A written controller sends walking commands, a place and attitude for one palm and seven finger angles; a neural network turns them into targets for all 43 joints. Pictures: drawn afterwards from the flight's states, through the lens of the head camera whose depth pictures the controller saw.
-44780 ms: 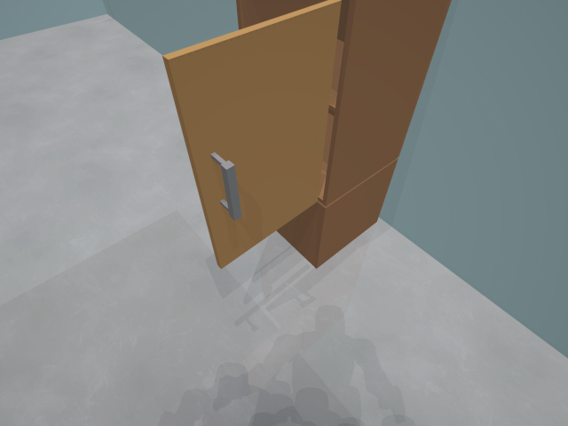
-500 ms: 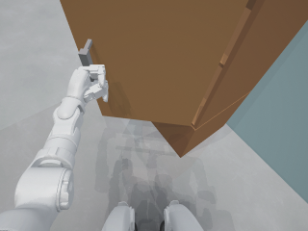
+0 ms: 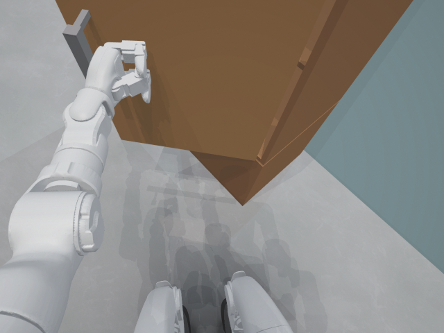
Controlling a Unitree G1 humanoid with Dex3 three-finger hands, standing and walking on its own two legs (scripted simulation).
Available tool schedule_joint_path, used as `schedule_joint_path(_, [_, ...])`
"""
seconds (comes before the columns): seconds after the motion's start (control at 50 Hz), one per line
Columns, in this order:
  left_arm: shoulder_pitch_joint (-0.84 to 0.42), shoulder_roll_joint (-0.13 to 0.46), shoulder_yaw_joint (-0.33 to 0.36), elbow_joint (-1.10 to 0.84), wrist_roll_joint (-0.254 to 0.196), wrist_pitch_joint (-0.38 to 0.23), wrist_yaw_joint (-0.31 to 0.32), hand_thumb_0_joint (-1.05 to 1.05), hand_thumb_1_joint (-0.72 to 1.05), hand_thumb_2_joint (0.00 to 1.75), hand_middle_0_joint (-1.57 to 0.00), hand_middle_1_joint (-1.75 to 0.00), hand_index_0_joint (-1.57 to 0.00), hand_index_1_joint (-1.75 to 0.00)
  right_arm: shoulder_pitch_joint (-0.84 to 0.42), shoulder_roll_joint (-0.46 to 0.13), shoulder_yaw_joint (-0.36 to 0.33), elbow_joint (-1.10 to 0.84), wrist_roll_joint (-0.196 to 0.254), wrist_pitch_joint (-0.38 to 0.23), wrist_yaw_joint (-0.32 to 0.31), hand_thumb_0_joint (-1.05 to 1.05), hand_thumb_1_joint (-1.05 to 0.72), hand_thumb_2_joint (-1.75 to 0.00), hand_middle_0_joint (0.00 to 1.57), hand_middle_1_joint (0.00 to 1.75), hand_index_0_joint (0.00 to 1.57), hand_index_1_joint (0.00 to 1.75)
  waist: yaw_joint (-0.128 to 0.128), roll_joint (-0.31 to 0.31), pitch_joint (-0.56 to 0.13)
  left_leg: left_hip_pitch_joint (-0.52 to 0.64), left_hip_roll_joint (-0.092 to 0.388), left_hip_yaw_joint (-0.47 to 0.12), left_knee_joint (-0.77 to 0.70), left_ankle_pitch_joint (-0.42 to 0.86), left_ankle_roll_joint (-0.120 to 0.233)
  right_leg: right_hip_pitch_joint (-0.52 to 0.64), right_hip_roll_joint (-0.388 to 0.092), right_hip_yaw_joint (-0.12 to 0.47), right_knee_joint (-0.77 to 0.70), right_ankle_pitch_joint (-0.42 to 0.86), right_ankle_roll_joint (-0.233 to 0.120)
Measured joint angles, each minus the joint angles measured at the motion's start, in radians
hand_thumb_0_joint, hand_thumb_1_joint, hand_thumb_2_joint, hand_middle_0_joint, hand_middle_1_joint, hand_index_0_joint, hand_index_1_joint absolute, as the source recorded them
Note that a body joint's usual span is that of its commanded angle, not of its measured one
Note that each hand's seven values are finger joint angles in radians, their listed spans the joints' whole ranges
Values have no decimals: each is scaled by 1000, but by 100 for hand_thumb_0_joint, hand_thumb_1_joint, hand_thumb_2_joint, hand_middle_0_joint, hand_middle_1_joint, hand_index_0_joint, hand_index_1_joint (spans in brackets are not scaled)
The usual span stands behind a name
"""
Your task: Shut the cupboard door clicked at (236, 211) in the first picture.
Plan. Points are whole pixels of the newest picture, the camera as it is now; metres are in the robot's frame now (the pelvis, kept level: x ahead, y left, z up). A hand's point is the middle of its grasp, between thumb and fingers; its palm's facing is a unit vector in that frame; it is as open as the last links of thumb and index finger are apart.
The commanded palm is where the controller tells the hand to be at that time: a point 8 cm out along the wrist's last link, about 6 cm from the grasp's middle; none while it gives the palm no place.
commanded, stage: push the door shut along its arc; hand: left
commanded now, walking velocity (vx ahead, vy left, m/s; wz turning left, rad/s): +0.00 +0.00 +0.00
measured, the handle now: (94, 61) +0.58 +0.16 +0.08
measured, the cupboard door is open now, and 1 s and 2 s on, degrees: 40 25 25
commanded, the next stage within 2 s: pull the fist back off the door in 0.56 s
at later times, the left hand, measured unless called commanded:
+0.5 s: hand (155, 66) +0.56 +0.05 +0.09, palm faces -0.40 -0.92 -0.03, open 3.4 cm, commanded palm +0.58 +0.07 +0.09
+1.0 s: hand (181, 59) +0.59 +0.01 +0.07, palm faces +0.04 -1.00 -0.04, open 3.1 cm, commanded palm +0.55 +0.06 +0.09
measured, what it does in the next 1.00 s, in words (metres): stands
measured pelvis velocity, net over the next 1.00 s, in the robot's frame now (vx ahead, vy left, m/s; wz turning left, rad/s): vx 0.01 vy -0.02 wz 0.00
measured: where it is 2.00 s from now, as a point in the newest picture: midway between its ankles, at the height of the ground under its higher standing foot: outside the picture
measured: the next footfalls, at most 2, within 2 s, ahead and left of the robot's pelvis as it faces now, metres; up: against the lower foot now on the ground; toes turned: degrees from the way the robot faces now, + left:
none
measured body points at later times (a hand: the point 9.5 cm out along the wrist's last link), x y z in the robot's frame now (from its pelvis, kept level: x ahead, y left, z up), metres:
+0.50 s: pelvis +0.00 -0.01 -0.01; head +0.17 +0.01 +0.40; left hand +0.58 +0.10 +0.10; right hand -0.01 -0.28 -0.12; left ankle +0.04 +0.08 -0.62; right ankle +0.03 -0.11 -0.62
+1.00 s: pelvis +0.01 -0.02 -0.01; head +0.18 -0.02 +0.41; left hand +0.59 +0.06 +0.08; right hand -0.06 -0.25 -0.12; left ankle +0.04 +0.08 -0.62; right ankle +0.03 -0.11 -0.62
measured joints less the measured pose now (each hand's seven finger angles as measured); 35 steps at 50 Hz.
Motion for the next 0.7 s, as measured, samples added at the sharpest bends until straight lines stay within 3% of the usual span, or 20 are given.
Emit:
schedule_joint_path(0.16, [-42, 54, 15, 17, 13, 25, -35, 1, 89, 91, -130, -150, -130, -150, 19, 4, 4, -2, 0, 4, -4, 0, -91, -90, 21, 30, 20, 30, -15, 2, 8, -24, 12, -2, 18, -13, -7, -26, 12, -2, 15, -8, -7])
schedule_joint_path(0.36, [-126, 84, -34, 44, 3, 77, -70, 1, 90, 93, -130, -150, -130, -150, 6, 1, 4, 26, -6, -26, -16, 0, -91, -90, 21, 30, 20, 30, -21, 0, 13, -63, 11, -25, 37, -14, -16, -56, 12, -26, 26, -12, -18])
schedule_joint_path(0.56, [-230, 84, -83, 91, 11, 115, -69, 4, 98, 98, -130, -150, -130, -150, -18, -5, 4, 51, -20, -64, -23, 0, -91, -90, 21, 30, 20, 30, -35, 1, 12, -112, 8, -40, 69, -19, -21, -97, 9, -42, 54, -20, -24])
schedule_joint_path(0.68, [-303, 96, -90, 126, 27, 139, -60, 4, 102, 100, -130, -150, -130, -150, -25, -2, 10, 63, -28, -81, -27, 0, -91, -90, 21, 30, 20, 30, -55, 3, 13, -155, 10, -45, 99, -24, -22, -140, 10, -48, 82, -25, -26])
schedule_joint_path(0.7, [-310, 88, -58, 127, 25, 147, -33, 4, 101, 100, -130, -150, -130, -150, -19, -1, 9, 58, -33, -82, -26, 0, -91, -90, 21, 30, 20, 30, -55, 6, 11, -165, 11, -46, 104, -25, -22, -149, 11, -49, 86, -26, -26])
